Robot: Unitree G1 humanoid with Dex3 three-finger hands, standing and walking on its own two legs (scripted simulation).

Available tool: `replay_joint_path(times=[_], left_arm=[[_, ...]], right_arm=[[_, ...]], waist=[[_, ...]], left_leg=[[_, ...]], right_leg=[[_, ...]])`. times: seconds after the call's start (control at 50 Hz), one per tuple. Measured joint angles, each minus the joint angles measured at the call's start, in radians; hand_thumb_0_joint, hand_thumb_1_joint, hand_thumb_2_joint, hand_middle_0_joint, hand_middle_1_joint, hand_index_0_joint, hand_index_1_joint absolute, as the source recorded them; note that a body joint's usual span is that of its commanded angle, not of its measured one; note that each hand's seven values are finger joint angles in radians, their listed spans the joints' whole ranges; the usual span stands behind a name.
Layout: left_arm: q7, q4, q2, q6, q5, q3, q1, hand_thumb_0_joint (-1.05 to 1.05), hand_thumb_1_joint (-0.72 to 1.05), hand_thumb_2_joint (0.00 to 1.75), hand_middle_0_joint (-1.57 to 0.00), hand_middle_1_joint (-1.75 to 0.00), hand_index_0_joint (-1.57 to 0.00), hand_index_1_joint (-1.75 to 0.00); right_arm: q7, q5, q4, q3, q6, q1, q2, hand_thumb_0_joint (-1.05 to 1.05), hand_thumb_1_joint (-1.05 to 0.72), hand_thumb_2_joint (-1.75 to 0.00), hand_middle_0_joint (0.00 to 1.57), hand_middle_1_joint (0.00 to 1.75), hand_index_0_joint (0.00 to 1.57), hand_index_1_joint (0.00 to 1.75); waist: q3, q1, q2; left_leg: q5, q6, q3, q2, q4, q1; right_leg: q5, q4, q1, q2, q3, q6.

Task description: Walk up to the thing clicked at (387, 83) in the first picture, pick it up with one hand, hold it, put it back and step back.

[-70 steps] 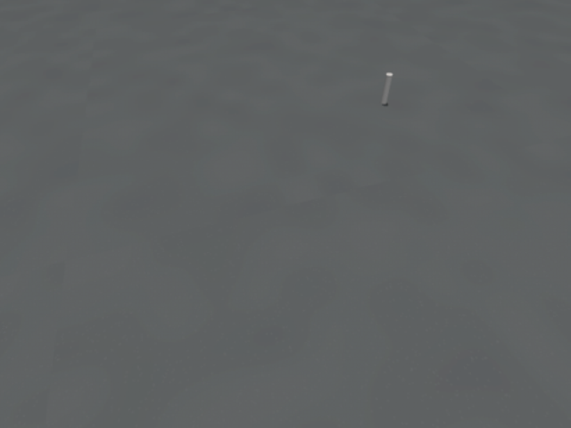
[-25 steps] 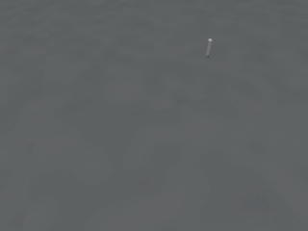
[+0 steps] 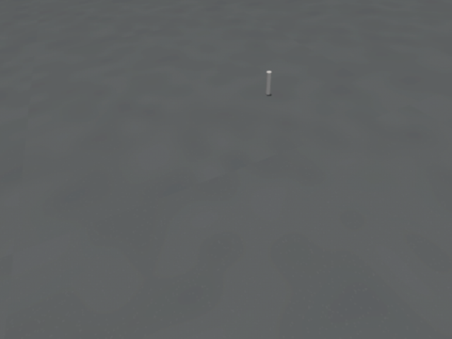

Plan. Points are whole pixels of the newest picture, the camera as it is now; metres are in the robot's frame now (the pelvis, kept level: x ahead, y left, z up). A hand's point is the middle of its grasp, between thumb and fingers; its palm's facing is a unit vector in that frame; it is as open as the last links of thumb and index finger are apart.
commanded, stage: walk up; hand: left
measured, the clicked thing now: (268, 83) +2.15 -0.20 -0.67
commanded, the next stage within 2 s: none
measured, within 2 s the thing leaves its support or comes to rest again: neither
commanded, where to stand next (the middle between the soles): +1.73 -0.30 m, yaw -11 degrees
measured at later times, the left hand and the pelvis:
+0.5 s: hand (150, 288) +0.28 +0.23 -0.18, palm faces -0.07 -0.95 -0.30, open 7.4 cm; pelvis +0.26 -0.04 -0.02, yaw -6 degrees
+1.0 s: hand (213, 135) +0.78 +0.11 -0.12, palm faces -0.24 -0.88 -0.41, open 7.4 cm; pelvis +0.57 -0.12 -0.03, yaw -11 degrees
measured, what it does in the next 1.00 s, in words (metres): walks ahead: right foot, then left foot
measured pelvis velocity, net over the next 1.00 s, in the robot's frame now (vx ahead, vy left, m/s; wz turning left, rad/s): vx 0.57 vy -0.12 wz -0.19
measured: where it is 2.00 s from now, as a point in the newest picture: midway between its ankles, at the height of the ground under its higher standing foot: (280, 191)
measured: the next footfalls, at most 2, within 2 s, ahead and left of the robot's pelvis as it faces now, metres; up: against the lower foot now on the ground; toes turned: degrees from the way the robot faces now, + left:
right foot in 0.06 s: +0.13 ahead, -0.17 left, +0.00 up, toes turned -8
left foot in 0.48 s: +0.44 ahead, +0.07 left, +0.00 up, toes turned +1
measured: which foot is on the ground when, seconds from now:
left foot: down 0.00-0.06, up 0.08-0.46, down 0.48-0.98, up 1.00-1.00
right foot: up 0.00-0.04, down 0.06-0.52, up 0.54-0.92, down 0.94-1.00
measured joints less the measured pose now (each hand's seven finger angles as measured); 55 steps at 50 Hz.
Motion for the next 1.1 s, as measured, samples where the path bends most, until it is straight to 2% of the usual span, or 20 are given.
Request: replay_joint_path(times=[0.06, 0.1, 0.14, 0.2, 0.26, 0.34, 0.46, 0.5, 0.52, 0.58, 0.64, 0.7, 0.78, 0.84, 0.9, 0.94, 0.98, 1.0, 1.06, 1.1], left_arm=[[0.006, 0.003, 0.025, -0.012, 0.003, 0.016, 0.036, 0.01, 0.91, 0.9, -0.2, -0.3, -0.21, -0.3], [0.026, 0.003, 0.007, -0.032, 0.01, 0.022, 0.037, 0.01, 0.91, 0.9, -0.2, -0.3, -0.2, -0.3], [0.04, -0.008, -0.021, -0.048, -0.001, 0.013, 0.05, 0.01, 0.91, 0.9, -0.2, -0.3, -0.2, -0.3], [0.049, -0.007, -0.066, -0.061, -0.013, -0.015, 0.096, 0.01, 0.91, 0.9, -0.2, -0.3, -0.2, -0.3], [0.056, 0.005, -0.081, -0.063, -0.02, -0.033, 0.138, 0.01, 0.9, 0.9, -0.2, -0.3, -0.21, -0.3], [0.062, 0.006, -0.077, -0.064, -0.022, -0.041, 0.173, 0.01, 0.9, 0.9, -0.21, -0.3, -0.21, -0.3], [0.059, -0.022, -0.057, -0.071, -0.018, -0.05, 0.165, 0.01, 0.9, 0.9, -0.21, -0.3, -0.21, -0.3], [0.065, -0.027, -0.042, -0.068, -0.02, -0.05, 0.155, 0.01, 0.9, 0.9, -0.21, -0.3, -0.21, -0.3], [0.074, -0.026, -0.037, -0.061, -0.021, -0.049, 0.14, 0.01, 0.9, 0.9, -0.21, -0.3, -0.21, -0.3], [0.093, -0.034, -0.044, -0.053, -0.028, -0.068, 0.107, 0.01, 0.9, 0.9, -0.2, -0.3, -0.21, -0.3], [0.087, -0.043, -0.026, -0.065, -0.037, -0.073, 0.075, 0.01, 0.91, 0.9, -0.2, -0.3, -0.21, -0.3], [0.074, -0.069, -0.004, -0.067, -0.043, -0.059, 0.035, 0.01, 0.91, 0.9, -0.2, -0.3, -0.21, -0.3], [0.049, -0.101, 0.008, -0.057, -0.036, -0.046, -0.015, 0.01, 0.91, 0.9, -0.2, -0.3, -0.2, -0.3], [0.032, -0.107, 0.002, -0.049, -0.029, -0.045, -0.054, 0.01, 0.91, 0.9, -0.2, -0.3, -0.2, -0.3], [0.024, -0.103, -0.013, -0.045, -0.024, -0.047, -0.086, 0.01, 0.91, 0.9, -0.2, -0.3, -0.2, -0.3], [0.025, -0.104, -0.02, -0.048, -0.023, -0.048, -0.094, 0.01, 0.91, 0.9, -0.2, -0.3, -0.2, -0.3], [0.041, -0.103, -0.052, -0.06, -0.018, -0.041, -0.11, 0.01, 0.91, 0.9, -0.2, -0.3, -0.2, -0.3], [0.047, -0.112, -0.061, -0.068, -0.016, -0.041, -0.109, 0.01, 0.91, 0.9, -0.2, -0.3, -0.2, -0.3], [0.064, -0.125, -0.091, -0.079, -0.036, -0.05, -0.084, 0.01, 0.91, 0.9, -0.2, -0.3, -0.21, -0.3], [0.075, -0.123, -0.11, -0.084, -0.044, -0.062, -0.044, 0.01, 0.9, 0.9, -0.2, -0.3, -0.21, -0.3]], right_arm=[[0.0, -0.001, -0.003, -0.007, 0.012, -0.004, -0.026, 0.01, -0.9, -0.9, 0.2, 0.3, 0.21, 0.3], [-0.007, 0.004, -0.005, -0.007, 0.027, -0.01, -0.044, 0.01, -0.9, -0.9, 0.2, 0.3, 0.21, 0.3], [-0.004, 0.017, -0.007, 0.004, 0.042, -0.018, -0.039, 0.01, -0.91, -0.9, 0.2, 0.3, 0.2, 0.3], [0.016, 0.036, -0.019, 0.028, 0.03, -0.054, -0.014, 0.01, -0.91, -0.9, 0.2, 0.3, 0.2, 0.3], [0.039, 0.048, -0.061, 0.046, 0.009, -0.074, 0.025, 0.01, -0.91, -0.9, 0.2, 0.3, 0.2, 0.3], [0.064, 0.043, -0.104, 0.054, 0.009, -0.082, 0.053, 0.01, -0.9, -0.9, 0.2, 0.3, 0.21, 0.3], [0.061, 0.039, -0.11, 0.033, 0.017, -0.085, 0.039, 0.01, -0.9, -0.9, 0.2, 0.3, 0.21, 0.3], [0.049, 0.033, -0.113, 0.021, 0.002, -0.09, 0.041, 0.01, -0.9, -0.9, 0.2, 0.3, 0.21, 0.3], [0.041, 0.025, -0.121, 0.016, -0.009, -0.097, 0.049, 0.01, -0.9, -0.9, 0.2, 0.3, 0.21, 0.3], [0.026, 0.032, -0.155, 0.015, -0.034, -0.084, 0.062, 0.0, -0.9, -0.9, 0.2, 0.3, 0.21, 0.3], [0.014, 0.049, -0.16, 0.028, -0.038, -0.032, 0.076, 0.0, -0.9, -0.9, 0.2, 0.3, 0.21, 0.3], [0.008, 0.059, -0.147, 0.038, -0.045, 0.039, 0.071, 0.0, -0.9, -0.9, 0.2, 0.3, 0.21, 0.3], [0.009, 0.056, -0.115, 0.041, -0.039, 0.111, 0.052, 0.0, -0.9, -0.9, 0.2, 0.3, 0.21, 0.3], [0.012, 0.054, -0.103, 0.04, -0.036, 0.139, 0.035, 0.01, -0.9, -0.9, 0.2, 0.3, 0.21, 0.3], [0.011, 0.052, -0.098, 0.04, -0.029, 0.162, 0.022, 0.01, -0.9, -0.9, 0.2, 0.3, 0.21, 0.3], [0.008, 0.051, -0.094, 0.039, -0.021, 0.181, 0.019, 0.01, -0.9, -0.9, 0.2, 0.3, 0.21, 0.3], [0.0, 0.049, -0.079, 0.038, -0.005, 0.165, 0.013, 0.01, -0.9, -0.9, 0.2, 0.3, 0.21, 0.3], [-0.004, 0.051, -0.079, 0.042, 0.002, 0.155, 0.024, 0.01, -0.9, -0.9, 0.2, 0.3, 0.21, 0.3], [-0.007, 0.06, -0.087, 0.065, 0.005, 0.121, 0.048, 0.01, -0.91, -0.9, 0.2, 0.3, 0.21, 0.3], [-0.006, 0.069, -0.099, 0.07, 0.004, 0.092, 0.048, 0.01, -0.91, -0.9, 0.2, 0.3, 0.21, 0.3]], waist=[[-0.032, 0.011, 0.005], [-0.038, 0.019, 0.058], [-0.036, 0.038, 0.074], [-0.013, 0.059, 0.08], [0.016, 0.07, 0.054], [0.036, 0.076, 0.011], [0.042, 0.076, -0.02], [0.046, 0.064, -0.057], [0.061, 0.055, -0.085], [0.073, 0.015, -0.07], [0.06, -0.019, -0.072], [0.048, -0.043, -0.077], [0.042, -0.051, -0.069], [0.051, -0.064, -0.05], [0.051, -0.082, -0.027], [0.038, -0.088, -0.014], [0.055, -0.067, 0.042], [0.065, -0.058, 0.043], [0.08, -0.028, 0.015], [0.079, -0.014, 0.017]], left_leg=[[-0.144, 0.005, 0.017, 0.039, 0.151, -0.006], [-0.252, 0.039, -0.062, 0.068, 0.407, -0.105], [-0.215, 0.032, -0.103, 0.021, 0.64, -0.231], [-0.103, 0.031, -0.076, -0.024, 0.751, -0.38], [-0.021, 0.03, -0.063, -0.029, 0.674, -0.479], [0.064, 0.007, -0.084, 0.0, 0.491, -0.559], [0.211, 0.006, -0.071, 0.012, 0.217, -0.504], [0.238, 0.022, -0.039, -0.024, 0.196, -0.456], [0.2, 0.03, -0.014, -0.046, 0.232, -0.448], [0.104, 0.042, 0.009, -0.035, 0.271, -0.396], [0.093, 0.031, 0.034, -0.04, 0.171, -0.272], [0.079, 0.028, 0.048, -0.06, 0.083, -0.162], [0.038, 0.023, 0.068, -0.076, 0.006, -0.04], [-0.003, 0.003, 0.073, -0.08, -0.023, 0.03], [-0.072, -0.025, 0.068, -0.07, -0.011, 0.082], [-0.141, -0.041, 0.06, -0.052, 0.038, 0.103], [-0.194, -0.012, 0.038, 0.02, 0.222, 0.066], [-0.186, 0.006, -0.007, 0.022, 0.367, 0.016], [-0.134, 0.024, -0.091, -0.039, 0.718, -0.163], [-0.059, 0.039, -0.117, -0.052, 0.786, -0.27]], right_leg=[[0.089, -0.074, 0.057, 0.001, -0.033, 0.008], [0.039, 0.01, 0.048, 0.05, -0.071, 0.009], [-0.002, 0.015, 0.075, 0.074, -0.09, -0.004], [0.024, -0.112, 0.176, 0.109, -0.085, -0.022], [0.051, -0.24, 0.28, 0.131, -0.066, -0.033], [0.036, -0.329, 0.371, 0.147, -0.042, -0.037], [-0.074, -0.34, 0.471, 0.142, -0.031, -0.001], [-0.161, -0.22, 0.454, 0.099, -0.018, -0.003], [-0.175, -0.083, 0.409, 0.067, 0.001, -0.022], [-0.13, 0.323, 0.213, 0.118, 0.074, -0.054], [-0.012, 0.432, 0.05, 0.112, 0.075, -0.049], [0.066, 0.377, -0.07, 0.079, 0.078, -0.027], [0.139, 0.184, -0.159, 0.03, 0.053, 0.003], [0.224, -0.007, -0.162, 0.006, 0.017, -0.001], [0.281, -0.117, -0.123, 0.014, -0.014, -0.02], [0.281, -0.156, -0.07, 0.034, -0.035, -0.034], [0.213, -0.092, -0.053, 0.091, -0.062, -0.041], [0.171, -0.057, -0.046, 0.099, -0.066, -0.046], [0.118, -0.072, 0.035, 0.094, -0.054, -0.055], [0.122, -0.145, 0.112, 0.102, -0.051, -0.053]])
